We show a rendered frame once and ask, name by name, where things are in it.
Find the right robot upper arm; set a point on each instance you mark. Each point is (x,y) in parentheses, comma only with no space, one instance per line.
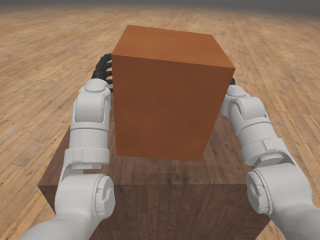
(282,193)

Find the robot left hand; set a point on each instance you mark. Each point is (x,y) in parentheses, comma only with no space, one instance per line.
(100,70)

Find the left robot upper arm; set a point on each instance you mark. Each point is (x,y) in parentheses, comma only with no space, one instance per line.
(82,202)

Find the pedestal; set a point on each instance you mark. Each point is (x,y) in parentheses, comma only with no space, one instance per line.
(167,199)

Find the robot right forearm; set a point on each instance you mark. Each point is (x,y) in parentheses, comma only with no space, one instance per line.
(260,145)

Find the robot right hand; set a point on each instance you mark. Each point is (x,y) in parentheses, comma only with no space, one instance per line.
(232,82)

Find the carton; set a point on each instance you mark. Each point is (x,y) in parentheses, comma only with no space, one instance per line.
(168,89)

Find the robot left forearm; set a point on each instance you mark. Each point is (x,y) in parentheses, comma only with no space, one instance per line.
(90,119)

